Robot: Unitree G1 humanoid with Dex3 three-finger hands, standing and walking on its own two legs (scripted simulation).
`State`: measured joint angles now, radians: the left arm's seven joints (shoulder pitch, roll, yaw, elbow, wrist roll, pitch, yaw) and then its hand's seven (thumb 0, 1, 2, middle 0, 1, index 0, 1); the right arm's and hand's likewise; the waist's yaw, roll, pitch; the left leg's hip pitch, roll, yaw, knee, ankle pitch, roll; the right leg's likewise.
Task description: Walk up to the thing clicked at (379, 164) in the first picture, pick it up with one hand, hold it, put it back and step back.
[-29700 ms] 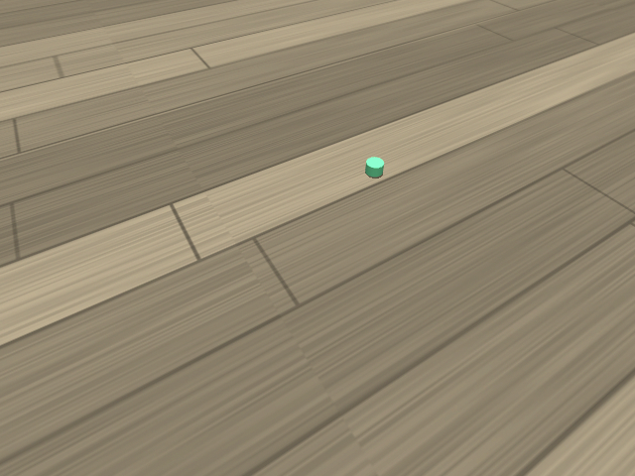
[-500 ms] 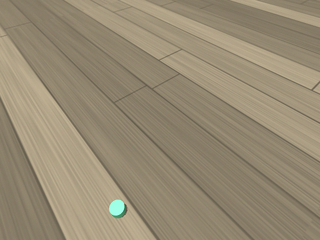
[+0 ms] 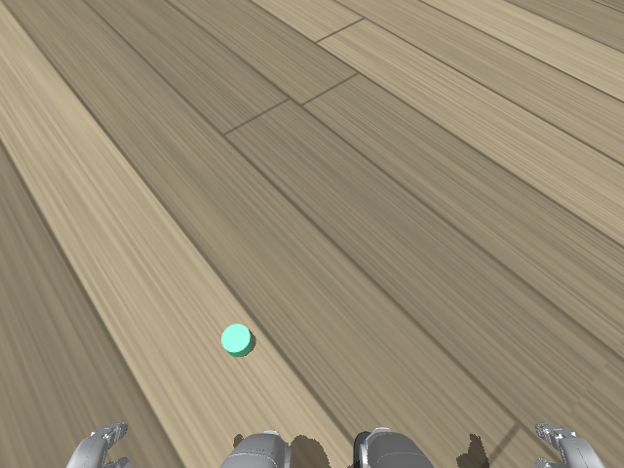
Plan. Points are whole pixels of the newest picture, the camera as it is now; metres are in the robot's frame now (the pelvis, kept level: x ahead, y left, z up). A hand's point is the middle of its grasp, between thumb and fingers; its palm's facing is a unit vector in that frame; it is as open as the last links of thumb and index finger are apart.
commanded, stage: walk up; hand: left
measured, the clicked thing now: (237, 340) +0.47 +0.26 -0.73
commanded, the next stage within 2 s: none
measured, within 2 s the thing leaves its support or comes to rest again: neither
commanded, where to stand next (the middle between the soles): +0.14 +0.01 m, yaw +0 degrees
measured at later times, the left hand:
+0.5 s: hand out of the picture +0.01 +0.31 -0.16, palm faces -0.10 -0.91 -0.40, open 7.3 cm
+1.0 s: hand out of the picture -0.14 +0.29 -0.15, palm faces +0.01 -0.95 -0.33, open 7.3 cm
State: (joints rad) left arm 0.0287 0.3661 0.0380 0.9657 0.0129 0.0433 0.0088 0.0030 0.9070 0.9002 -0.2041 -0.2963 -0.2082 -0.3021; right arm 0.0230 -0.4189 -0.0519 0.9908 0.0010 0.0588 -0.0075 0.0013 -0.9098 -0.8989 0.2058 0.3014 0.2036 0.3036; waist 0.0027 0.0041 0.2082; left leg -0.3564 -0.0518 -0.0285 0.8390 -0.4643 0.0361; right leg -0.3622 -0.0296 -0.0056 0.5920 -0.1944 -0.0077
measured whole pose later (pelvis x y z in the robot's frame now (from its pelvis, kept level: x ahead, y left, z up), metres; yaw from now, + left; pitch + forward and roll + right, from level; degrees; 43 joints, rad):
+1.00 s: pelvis -0.25 +0.03 +0.00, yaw +0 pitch -3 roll -1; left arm 0.15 0.39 0.08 0.81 0.02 0.10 0.00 0.00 0.91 0.90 -0.20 -0.30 -0.21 -0.30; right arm 0.19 -0.33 -0.03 0.90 -0.04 0.00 -0.03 0.00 -0.90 -0.90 0.21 0.30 0.21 0.30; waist 0.01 -0.07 0.14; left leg -0.24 0.00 -0.01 0.60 -0.31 0.03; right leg -0.46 0.10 0.14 1.09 -0.49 -0.01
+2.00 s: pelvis -0.25 -0.01 +0.01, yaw +0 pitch -2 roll +0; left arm 0.11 0.34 0.04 1.00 0.01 -0.01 -0.01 0.01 0.91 0.90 -0.20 -0.30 -0.21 -0.30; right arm 0.15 -0.37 -0.03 1.02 -0.01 -0.01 0.00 0.00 -0.91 -0.90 0.21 0.30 0.20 0.30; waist 0.00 0.02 0.07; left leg -0.21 0.01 -0.05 0.55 -0.29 -0.02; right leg -0.21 -0.03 -0.02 0.56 -0.30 0.01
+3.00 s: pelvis -0.26 +0.00 +0.02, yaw +0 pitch -2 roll +0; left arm 0.11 0.35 -0.01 1.14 0.01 -0.02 -0.01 0.00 0.91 0.90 -0.20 -0.30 -0.21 -0.30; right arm 0.10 -0.35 -0.01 1.15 -0.01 -0.01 0.01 0.00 -0.91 -0.90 0.21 0.30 0.20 0.30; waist 0.00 0.01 0.05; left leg -0.12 0.01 -0.04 0.32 -0.17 -0.02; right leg -0.12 -0.03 -0.02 0.33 -0.17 0.02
